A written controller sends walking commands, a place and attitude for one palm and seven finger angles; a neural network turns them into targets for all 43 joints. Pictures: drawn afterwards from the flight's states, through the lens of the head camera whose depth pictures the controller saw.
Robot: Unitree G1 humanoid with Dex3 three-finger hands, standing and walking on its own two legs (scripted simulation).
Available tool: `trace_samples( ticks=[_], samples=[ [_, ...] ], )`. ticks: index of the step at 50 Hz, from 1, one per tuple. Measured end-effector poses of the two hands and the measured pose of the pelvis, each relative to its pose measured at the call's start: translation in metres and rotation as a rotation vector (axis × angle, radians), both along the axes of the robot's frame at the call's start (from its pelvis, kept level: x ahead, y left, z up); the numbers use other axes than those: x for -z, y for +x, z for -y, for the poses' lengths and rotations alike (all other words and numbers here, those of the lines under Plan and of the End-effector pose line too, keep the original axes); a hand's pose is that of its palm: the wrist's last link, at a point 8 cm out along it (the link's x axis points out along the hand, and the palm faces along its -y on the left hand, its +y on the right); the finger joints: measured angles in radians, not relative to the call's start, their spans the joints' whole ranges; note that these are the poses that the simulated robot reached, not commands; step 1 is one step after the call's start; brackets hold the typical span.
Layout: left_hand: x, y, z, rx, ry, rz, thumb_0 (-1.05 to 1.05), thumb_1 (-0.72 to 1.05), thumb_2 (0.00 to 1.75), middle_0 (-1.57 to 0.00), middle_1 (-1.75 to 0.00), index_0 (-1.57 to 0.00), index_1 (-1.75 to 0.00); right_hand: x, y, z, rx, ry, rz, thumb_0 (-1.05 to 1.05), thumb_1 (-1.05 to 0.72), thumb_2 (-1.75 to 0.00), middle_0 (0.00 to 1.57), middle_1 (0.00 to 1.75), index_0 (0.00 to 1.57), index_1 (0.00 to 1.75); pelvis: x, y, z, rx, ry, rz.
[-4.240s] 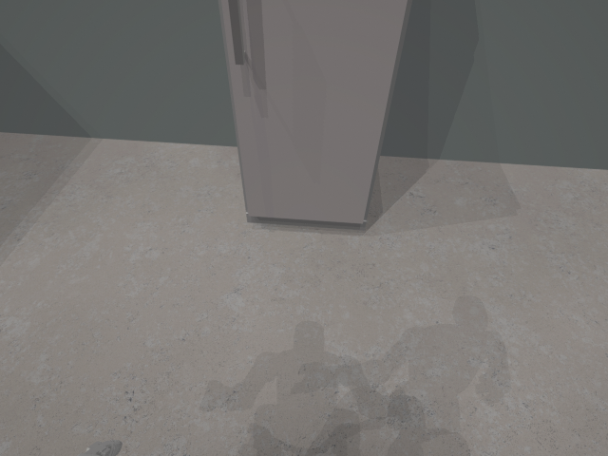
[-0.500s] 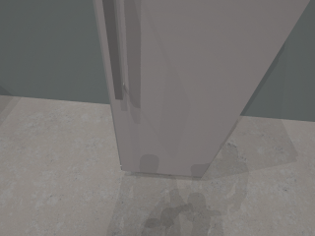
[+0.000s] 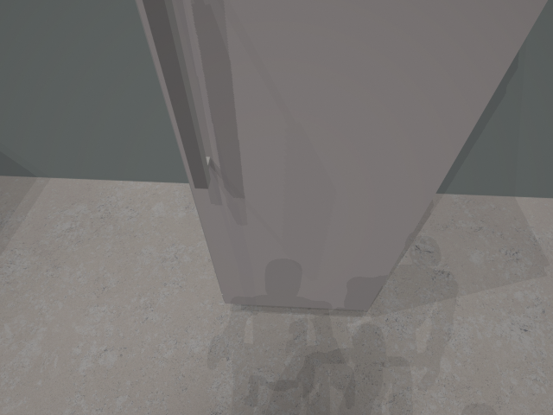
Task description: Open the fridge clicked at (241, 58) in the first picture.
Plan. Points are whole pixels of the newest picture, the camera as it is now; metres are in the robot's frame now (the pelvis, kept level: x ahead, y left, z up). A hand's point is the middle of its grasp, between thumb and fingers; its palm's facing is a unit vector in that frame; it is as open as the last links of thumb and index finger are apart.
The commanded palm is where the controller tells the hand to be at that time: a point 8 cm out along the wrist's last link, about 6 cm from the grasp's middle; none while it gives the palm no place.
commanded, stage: come to a stop and stand still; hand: left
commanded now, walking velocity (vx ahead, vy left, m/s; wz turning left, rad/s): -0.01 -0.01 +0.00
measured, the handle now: (180, 69) +0.51 +0.17 +0.23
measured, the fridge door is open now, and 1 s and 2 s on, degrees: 0 0 0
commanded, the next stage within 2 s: look again from close up in 1.02 s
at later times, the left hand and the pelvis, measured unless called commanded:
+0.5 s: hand out of the picture -0.05 +0.19 -0.17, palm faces +0.02 -0.98 -0.20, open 7.4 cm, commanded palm none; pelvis -0.05 +0.02 +0.01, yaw -2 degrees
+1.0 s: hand out of the picture -0.11 +0.17 -0.17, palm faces +0.04 -0.99 -0.16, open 7.4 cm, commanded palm none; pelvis -0.07 +0.01 +0.01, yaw -1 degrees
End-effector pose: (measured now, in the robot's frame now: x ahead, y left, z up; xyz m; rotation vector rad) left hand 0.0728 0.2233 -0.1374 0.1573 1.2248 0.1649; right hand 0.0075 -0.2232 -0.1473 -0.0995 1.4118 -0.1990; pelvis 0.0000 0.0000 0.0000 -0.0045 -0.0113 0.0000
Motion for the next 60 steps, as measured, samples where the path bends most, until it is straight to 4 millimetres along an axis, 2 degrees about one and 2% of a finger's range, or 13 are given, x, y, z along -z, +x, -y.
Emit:
trace_samples(
  ticks=[5,9,14,20,25,38,45,52,56,60],
  samples=[
    [0.012,-0.018,-0.019,-0.03,-0.033,-0.016,0.0,0.91,0.9,-0.2,-0.3,-0.2,-0.3,-0.009,-0.005,-0.012,-0.019,-0.045,0.044,0.0,-0.91,-0.9,0.2,0.3,0.19,0.3,0.003,-0.012,-0.017,0.006,0.007,0.016],
    [0.009,-0.038,-0.032,-0.035,-0.029,-0.06,0.0,0.92,0.9,-0.2,-0.3,-0.2,-0.3,-0.017,-0.009,-0.024,-0.027,-0.051,0.066,0.0,-0.91,-0.9,0.2,0.3,0.2,0.3,-0.004,-0.018,-0.025,0.014,0.002,0.014],
    [0.004,-0.068,-0.038,-0.035,-0.014,-0.11,0.0,0.91,0.9,-0.2,-0.3,-0.2,-0.29,-0.017,-0.014,-0.026,-0.034,-0.048,0.071,0.01,-0.93,-0.9,0.2,0.3,0.2,0.3,-0.007,-0.027,-0.029,0.023,0.008,0.004],
    [0.0,-0.103,-0.03,-0.017,0.001,-0.169,0.0,0.91,0.9,-0.2,-0.3,-0.19,-0.29,-0.009,-0.026,-0.022,-0.005,-0.019,0.09,0.01,-0.94,-0.9,0.2,0.3,0.2,0.3,-0.006,-0.04,-0.027,0.032,0.01,0.015],
    [-0.002,-0.125,-0.019,-0.012,-0.015,-0.179,0.0,0.91,0.9,-0.2,-0.3,-0.2,-0.29,-0.009,-0.046,-0.021,-0.006,-0.005,0.078,0.01,-0.93,-0.9,0.2,0.3,0.2,0.3,-0.009,-0.051,-0.024,0.028,0.007,0.033],
    [0.004,-0.162,0.004,-0.021,-0.066,-0.204,0.0,0.91,0.9,-0.2,-0.3,-0.2,-0.3,-0.01,-0.115,-0.028,0.011,0.021,-0.046,0.0,-0.91,-0.9,0.2,0.3,0.2,0.3,-0.01,-0.072,-0.016,0.02,0.003,0.029],
    [0.003,-0.179,0.006,-0.036,-0.065,-0.245,0.0,0.91,0.9,-0.2,-0.3,-0.2,-0.3,-0.009,-0.135,-0.033,0.027,0.036,-0.098,0.0,-0.91,-0.9,0.2,0.3,0.2,0.3,-0.009,-0.074,-0.015,0.019,0.003,0.015],
    [0.002,-0.184,0.007,-0.037,-0.053,-0.26,0.0,0.91,0.9,-0.2,-0.3,-0.2,-0.3,-0.007,-0.131,-0.037,0.022,0.051,-0.093,0.0,-0.91,-0.9,0.2,0.3,0.2,0.3,-0.008,-0.072,-0.014,0.02,-0.001,0.005],
    [0.006,-0.176,0.002,-0.016,-0.044,-0.232,0.0,0.91,0.9,-0.2,-0.3,-0.2,-0.3,0.0,-0.111,-0.036,-0.003,0.054,-0.033,0.0,-0.91,-0.9,0.2,0.3,0.2,0.3,-0.002,-0.069,-0.018,0.015,-0.018,0.001],
    [0.007,-0.155,-0.01,-0.009,-0.025,-0.183,0.0,0.91,0.9,-0.2,-0.3,-0.2,-0.3,0.004,-0.087,-0.039,-0.017,0.049,0.042,0.0,-0.91,-0.9,0.2,0.3,0.19,0.3,0.001,-0.062,-0.024,0.012,-0.01,-0.001]
  ],
)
